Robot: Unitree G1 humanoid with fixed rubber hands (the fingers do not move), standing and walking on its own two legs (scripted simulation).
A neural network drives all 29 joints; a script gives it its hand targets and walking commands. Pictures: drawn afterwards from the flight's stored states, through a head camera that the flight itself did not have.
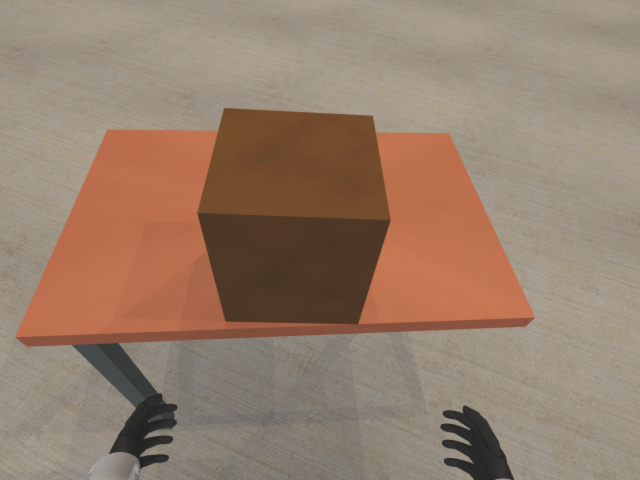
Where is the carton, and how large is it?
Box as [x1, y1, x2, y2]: [197, 108, 390, 323]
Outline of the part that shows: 224,108 197,213 225,321 357,323 390,220 372,116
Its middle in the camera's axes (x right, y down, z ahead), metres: -0.03 -0.02 +0.58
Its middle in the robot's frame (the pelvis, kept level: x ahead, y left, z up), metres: +0.45 +0.06 +0.03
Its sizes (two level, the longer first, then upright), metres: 0.210 0.200 0.250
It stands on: a table, 0.69 m high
